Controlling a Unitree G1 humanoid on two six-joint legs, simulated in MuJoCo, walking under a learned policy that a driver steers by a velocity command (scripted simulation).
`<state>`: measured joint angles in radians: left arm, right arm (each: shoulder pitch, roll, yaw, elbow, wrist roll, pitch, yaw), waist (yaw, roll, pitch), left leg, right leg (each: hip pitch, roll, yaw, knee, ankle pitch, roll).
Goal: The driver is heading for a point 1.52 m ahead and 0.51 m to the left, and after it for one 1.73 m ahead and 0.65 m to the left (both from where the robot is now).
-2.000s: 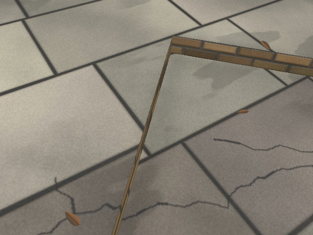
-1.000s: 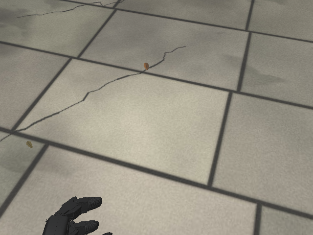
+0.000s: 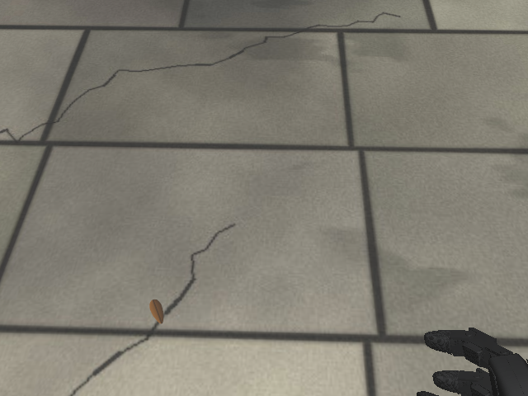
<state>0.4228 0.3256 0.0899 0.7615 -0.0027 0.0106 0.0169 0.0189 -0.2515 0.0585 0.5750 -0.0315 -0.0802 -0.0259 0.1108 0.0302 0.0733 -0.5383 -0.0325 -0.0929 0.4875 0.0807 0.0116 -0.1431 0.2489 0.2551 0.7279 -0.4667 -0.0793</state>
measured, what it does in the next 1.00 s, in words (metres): steps on the spot, turning left: right foot, then left foot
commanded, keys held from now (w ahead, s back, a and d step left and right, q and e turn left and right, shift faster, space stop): q+shift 0.82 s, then e+shift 0.18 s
